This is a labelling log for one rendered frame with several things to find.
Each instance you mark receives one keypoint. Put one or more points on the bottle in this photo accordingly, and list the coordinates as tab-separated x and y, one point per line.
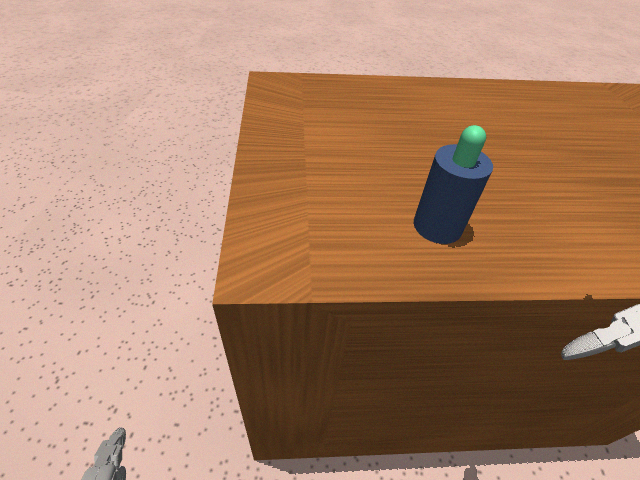
456	180

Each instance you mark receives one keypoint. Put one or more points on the right robot hand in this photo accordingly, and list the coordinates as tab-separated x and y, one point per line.
623	334

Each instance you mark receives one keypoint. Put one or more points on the left robot hand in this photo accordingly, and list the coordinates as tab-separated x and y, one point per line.
107	459

